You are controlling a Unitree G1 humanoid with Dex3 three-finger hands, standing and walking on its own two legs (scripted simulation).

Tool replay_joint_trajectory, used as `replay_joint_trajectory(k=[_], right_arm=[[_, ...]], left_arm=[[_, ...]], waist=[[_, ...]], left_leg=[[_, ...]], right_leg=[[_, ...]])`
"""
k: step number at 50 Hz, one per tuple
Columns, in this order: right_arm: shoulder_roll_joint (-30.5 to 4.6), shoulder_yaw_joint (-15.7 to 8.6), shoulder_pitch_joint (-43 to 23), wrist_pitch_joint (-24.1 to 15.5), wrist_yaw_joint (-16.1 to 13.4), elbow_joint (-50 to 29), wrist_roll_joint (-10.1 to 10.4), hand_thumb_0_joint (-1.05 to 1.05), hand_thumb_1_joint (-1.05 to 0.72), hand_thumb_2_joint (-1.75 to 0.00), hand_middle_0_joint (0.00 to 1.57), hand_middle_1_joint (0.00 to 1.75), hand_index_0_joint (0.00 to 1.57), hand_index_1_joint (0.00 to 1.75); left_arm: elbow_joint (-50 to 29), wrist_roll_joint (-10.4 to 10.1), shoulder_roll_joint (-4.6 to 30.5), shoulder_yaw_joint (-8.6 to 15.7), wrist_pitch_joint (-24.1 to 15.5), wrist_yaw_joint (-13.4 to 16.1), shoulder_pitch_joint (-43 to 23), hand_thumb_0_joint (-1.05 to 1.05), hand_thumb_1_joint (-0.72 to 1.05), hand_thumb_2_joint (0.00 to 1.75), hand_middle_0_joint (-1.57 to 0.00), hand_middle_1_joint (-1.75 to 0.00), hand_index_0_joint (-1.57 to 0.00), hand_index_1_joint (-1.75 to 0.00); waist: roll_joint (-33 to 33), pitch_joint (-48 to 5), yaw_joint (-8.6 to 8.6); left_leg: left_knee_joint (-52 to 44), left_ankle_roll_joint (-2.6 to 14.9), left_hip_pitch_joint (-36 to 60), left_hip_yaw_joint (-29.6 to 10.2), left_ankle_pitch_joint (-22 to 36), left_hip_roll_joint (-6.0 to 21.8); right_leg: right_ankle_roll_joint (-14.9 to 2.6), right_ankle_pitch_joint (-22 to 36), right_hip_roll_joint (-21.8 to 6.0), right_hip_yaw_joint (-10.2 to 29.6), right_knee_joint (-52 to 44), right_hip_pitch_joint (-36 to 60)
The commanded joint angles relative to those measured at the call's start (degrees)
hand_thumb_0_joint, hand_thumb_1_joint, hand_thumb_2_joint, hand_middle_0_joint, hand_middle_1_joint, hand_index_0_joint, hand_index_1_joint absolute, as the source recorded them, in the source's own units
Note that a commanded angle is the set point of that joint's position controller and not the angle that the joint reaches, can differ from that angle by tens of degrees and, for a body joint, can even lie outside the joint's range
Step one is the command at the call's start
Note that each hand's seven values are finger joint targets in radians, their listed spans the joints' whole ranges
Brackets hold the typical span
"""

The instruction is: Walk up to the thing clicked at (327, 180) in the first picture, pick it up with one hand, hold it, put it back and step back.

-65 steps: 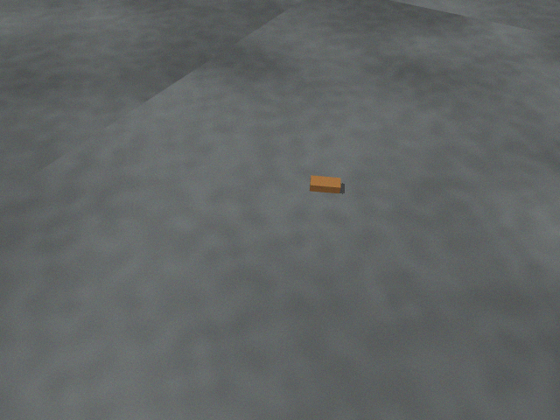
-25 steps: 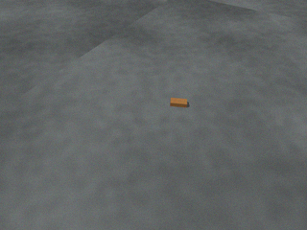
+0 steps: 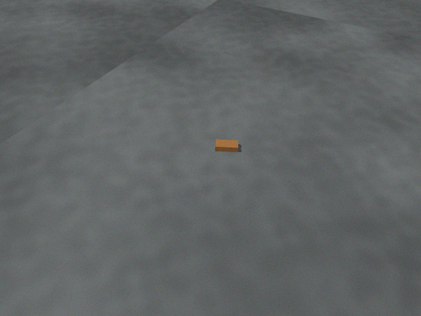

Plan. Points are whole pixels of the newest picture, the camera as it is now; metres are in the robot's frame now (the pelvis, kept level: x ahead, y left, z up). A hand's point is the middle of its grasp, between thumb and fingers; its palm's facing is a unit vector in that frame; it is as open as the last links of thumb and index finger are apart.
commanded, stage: walk up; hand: left
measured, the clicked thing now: (226, 145) +1.26 -0.12 -0.75
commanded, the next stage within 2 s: none
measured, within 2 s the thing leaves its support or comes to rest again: neither
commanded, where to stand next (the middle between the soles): +0.87 -0.30 m, yaw -3 degrees
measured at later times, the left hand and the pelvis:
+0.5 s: hand (125, 290) +0.21 +0.19 -0.16, palm faces -0.05 -0.95 -0.31, open 7.4 cm; pelvis +0.17 -0.08 -0.01, yaw -3 degrees
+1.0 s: hand (183, 170) +0.53 +0.08 -0.13, palm faces -0.13 -0.91 -0.40, open 7.4 cm; pelvis +0.38 -0.18 -0.02, yaw -6 degrees
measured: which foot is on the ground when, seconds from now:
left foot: down 0.00-0.14, up 0.16-0.48, down 0.50-0.90, up 0.92-1.00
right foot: up 0.00-0.12, down 0.14-0.52, up 0.54-0.86, down 0.88-1.00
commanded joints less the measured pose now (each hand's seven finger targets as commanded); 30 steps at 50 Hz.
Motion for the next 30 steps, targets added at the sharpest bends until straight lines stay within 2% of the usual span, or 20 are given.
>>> replay_joint_trajectory(k=[1, 3, 5, 6, 7, 8, 9, 10, 11, 14, 17, 21, 22, 23, 24, 25, 26, 27, 28, 30], right_arm=[[-18.64, -5.22, -6.16, -1.48, -0.39, -7.23, -0.5, 0.0, -0.9, -0.9, 0.2, 0.3, 0.2, 0.3], [-18.12, -5.02, -6.52, -1.25, -0.17, -7.62, -0.63, 0.0, -0.9, -0.9, 0.2, 0.3, 0.2, 0.3], [-17.75, -4.88, -8.74, -0.54, -0.17, -8.3, -0.55, 0.0, -0.9, -0.9, 0.2, 0.3, 0.2, 0.3], [-15.89, -4.12, -7.85, -0.09, -0.18, -8.37, -0.74, 0.0, -0.9, -0.9, 0.2, 0.3, 0.2, 0.3], [-11.77, -2.56, -6.3, 0.14, -0.27, -8.76, -0.6, 0.0, -0.9, -0.9, 0.2, 0.3, 0.2, 0.3], [-9.28, -1.19, -5.96, -0.01, 0.13, -11.64, 1.09, 0.0, -0.9, -0.9, 0.2, 0.3, 0.2, 0.3], [-14.61, -2.91, -5.79, 0.45, -0.16, -10.61, 0.91, 0.0, -0.9, -0.9, 0.2, 0.3, 0.2, 0.3], [-17.11, -3.3, -3.46, 0.27, 0.13, -9.03, 1.83, 0.0, -0.9, -0.9, 0.2, 0.3, 0.2, 0.3], [-17.16, -3.47, -0.9, 0.19, 0.44, -7.57, 2.01, 0.0, -0.9, -0.9, 0.2, 0.3, 0.2, 0.3], [-15.62, -3.38, 4.21, 0.17, 1.32, -6.14, 1.85, 0.0, -0.9, -0.9, 0.2, 0.3, 0.2, 0.3], [-14.59, -3.64, 2.82, 0.19, 2.23, -8.32, 1.22, 0.0, -0.9, -0.9, 0.2, 0.3, 0.2, 0.3], [-13.77, -3.65, 0.07, -0.91, 2.24, -10.89, 1.13, 0.0, -0.9, -0.9, 0.2, 0.3, 0.2, 0.3], [-13.19, -3.69, 1.41, -1.25, 2.09, -10.78, 1.16, 0.0, -0.9, -0.9, 0.2, 0.3, 0.2, 0.3], [-12.99, -3.94, 4.63, -1.75, 1.82, -10.3, 1.14, 0.0, -0.9, -0.9, 0.2, 0.3, 0.2, 0.3], [-14.0, -4.55, 8.26, -2.26, 1.2, -9.37, 0.97, 0.0, -0.9, -0.9, 0.2, 0.3, 0.2, 0.3], [-17.17, -5.7, 14.81, -2.72, 0.32, -8.36, 0.34, 0.0, -0.9, -0.9, 0.2, 0.3, 0.2, 0.3], [-22.38, -6.63, 16.03, -3.27, -0.28, -9.86, -0.3, 0.0, -0.9, -0.9, 0.2, 0.3, 0.2, 0.3], [-23.73, -6.91, 11.75, -3.12, -0.08, -11.68, 2.07, 0.0, -0.9, -0.9, 0.2, 0.3, 0.2, 0.3], [-21.5, -6.29, 9.54, -3.06, -0.16, -12.12, 2.37, 0.0, -0.9, -0.9, 0.2, 0.3, 0.2, 0.3], [-18.02, -4.58, 6.67, -3.16, -0.3, -13.12, 2.03, 0.0, -0.9, -0.9, 0.2, 0.3, 0.2, 0.3]], left_arm=[[-8.36, -0.14, 9.25, 2.46, -2.06, -1.77, -5.5, 0.0, 0.9, 0.9, -0.2, -0.3, -0.2, -0.3], [-7.39, -0.27, 9.63, 2.82, -2.27, -1.77, -3.29, 0.0, 0.9, 0.9, -0.2, -0.3, -0.2, -0.3], [-5.16, -0.19, 10.22, 3.41, -2.55, -1.29, 3.62, 0.0, 0.9, 0.9, -0.2, -0.3, -0.2, -0.3], [-3.85, 0.02, 11.94, 4.21, -2.92, -0.71, 8.54, 0.0, 0.9, 0.9, -0.2, -0.3, -0.2, -0.3], [-2.5, 0.33, 15.69, 5.63, -3.39, 0.4, 16.9, 0.0, 0.9, 0.9, -0.2, -0.3, -0.2, -0.3], [-4.71, 0.23, 21.21, 6.51, -3.77, 1.16, 18.23, 0.0, 0.9, 0.9, -0.2, -0.3, -0.2, -0.3], [-7.42, -0.61, 22.63, 5.95, -3.86, 1.23, 10.31, 0.0, 0.9, 0.9, -0.2, -0.3, -0.2, -0.3], [-9.57, -1.27, 21.06, 5.52, -3.96, 1.45, 5.04, 0.0, 0.9, 0.9, -0.2, -0.3, -0.2, -0.3], [-10.05, -1.43, 19.1, 4.87, -4.1, 1.8, 2.03, 0.0, 0.9, 0.9, -0.2, -0.3, -0.2, -0.3], [-10.82, -1.27, 15.51, 3.75, -4.41, 2.07, 1.95, 0.0, 0.9, 0.9, -0.2, -0.3, -0.2, -0.3], [-12.13, -1.26, 15.31, 3.73, -4.7, 2.03, 2.33, 0.0, 0.9, 0.9, -0.2, -0.3, -0.2, -0.3], [-13.98, -1.03, 14.77, 3.18, -5.09, 1.71, 2.7, 0.0, 0.9, 0.9, -0.2, -0.3, -0.2, -0.3], [-14.28, -1.11, 14.75, 3.05, -4.99, 1.61, 1.89, 0.0, 0.9, 0.9, -0.2, -0.3, -0.2, -0.3], [-14.7, -1.03, 14.07, 2.61, -4.84, 1.55, 0.97, 0.0, 0.9, 0.9, -0.2, -0.3, -0.2, -0.3], [-14.93, -0.99, 12.03, 1.71, -4.75, 1.51, 1.87, 0.0, 0.9, 0.9, -0.2, -0.3, -0.2, -0.3], [-15.42, -0.96, 8.64, 0.72, -4.83, 1.55, 3.63, 0.0, 0.9, 0.9, -0.2, -0.3, -0.2, -0.3], [-15.75, -1.63, 5.17, 0.03, -4.75, 1.71, 5.95, 0.0, 0.9, 0.9, -0.2, -0.3, -0.2, -0.3], [-14.74, -0.85, 12.68, 1.69, -4.31, 2.6, 5.5, 0.0, 0.9, 0.9, -0.2, -0.3, -0.2, -0.3], [-14.21, -1.12, 14.3, 1.49, -4.54, 2.74, 3.45, 0.0, 0.9, 0.9, -0.2, -0.3, -0.2, -0.3], [-12.75, -1.82, 12.7, 1.8, -4.84, 2.38, 4.66, 0.0, 0.9, 0.9, -0.2, -0.3, -0.2, -0.3]], waist=[[13.82, 4.28, 0.58], [12.55, 4.08, 1.48], [8.31, 2.86, 5.34], [0.96, 0.86, 7.38], [-13.82, -1.31, 11.65], [-23.88, -1.45, 11.13], [-12.62, 2.9, 7.13], [-6.39, 3.79, 4.05], [-4.91, 3.54, 1.95], [-7.35, 2.22, 0.83], [-7.65, 3.34, 1.29], [-2.97, 1.97, 1.83], [-2.06, 1.66, 0.85], [-0.47, 0.53, -1.4], [3.27, -1.57, -3.22], [13.35, -5.86, -6.44], [20.76, -4.94, -5.37], [11.78, -2.99, -4.45], [4.54, 0.54, -3.46], [6.24, 3.15, -1.5]], left_leg=[[-12.19, 9.73, -6.06, -8.45, -15.78, 14.61], [-9.43, 8.42, -12.46, -4.86, -16.72, 12.57], [-0.97, 7.26, -20.33, -1.4, -22.29, 10.18], [10.14, 6.43, -24.64, 1.26, -22.45, 7.45], [30.39, 4.91, -30.94, 5.32, -20.87, 1.85], [44.69, 2.34, -39.06, 1.54, -21.61, -4.36], [47.64, 1.94, -33.83, -6.3, -17.65, -0.07], [47.28, 2.05, -33.32, -6.79, -12.5, 2.59], [45.37, 2.14, -31.24, -6.17, -10.03, 4.49], [35.94, 1.46, -23.76, -4.39, -6.95, 4.85], [26.57, 0.52, -22.13, -2.5, -6.4, 4.24], [17.05, 0.92, -16.02, -0.13, -0.27, 2.91], [13.73, 0.85, -12.57, 1.24, 1.43, 2.0], [9.54, 1.01, -6.07, 2.73, 4.37, 0.58], [8.29, 1.59, 2.62, 3.65, 3.17, -1.11], [2.42, 4.14, 12.42, -6.61, -7.25, 4.63], [-8.34, 9.25, 15.25, -38.33, -23.21, 21.38], [-11.16, 16.08, 10.18, -45.21, -29.19, 26.32], [-9.15, 15.77, 6.06, -37.01, -23.2, 24.21], [-7.61, 12.43, 1.41, -23.46, -9.7, 18.2]], right_leg=[[1.01, 2.52, -4.48, -1.29, -7.28, -2.36], [0.86, 4.75, -2.83, -4.7, -10.22, 6.37], [0.83, 9.14, -0.39, -8.84, -12.9, 18.01], [0.58, 6.38, 1.21, -9.08, -13.57, 25.04], [-1.53, -6.46, -1.34, -0.73, -21.17, 30.76], [-8.01, -28.82, -15.71, 31.78, -39.4, 26.64], [-12.7, -36.71, -21.21, 41.16, -43.99, 14.93], [-12.91, -31.39, -19.71, 35.04, -41.5, 14.18], [-12.09, -26.02, -17.63, 28.59, -38.89, 12.15], [-11.09, -13.73, -12.5, 16.06, -36.5, 7.75], [-11.84, -11.5, -11.9, 12.09, -36.22, 5.96], [-10.76, -6.19, -11.39, 8.57, -33.26, 5.36], [-10.32, -5.66, -10.2, 6.49, -30.94, 4.24], [-9.38, -4.61, -8.69, 3.81, -26.01, 1.48], [-8.04, 0.27, -5.95, 0.69, -18.37, -2.52], [-6.04, 6.04, -1.88, -3.03, -0.79, -8.44], [-1.7, -7.27, 6.87, -3.53, 14.27, -22.13], [-2.05, -8.89, 2.82, 3.63, 19.04, -21.37], [-1.51, -4.18, 0.4, 5.61, 19.62, -21.68], [-0.79, 0.94, -1.54, 5.43, 15.44, -18.06]])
